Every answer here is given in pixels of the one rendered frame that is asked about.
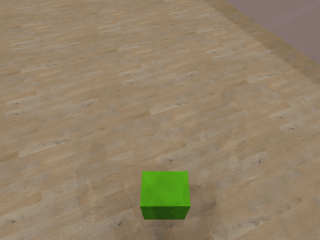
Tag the carton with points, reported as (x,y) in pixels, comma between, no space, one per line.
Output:
(165,195)

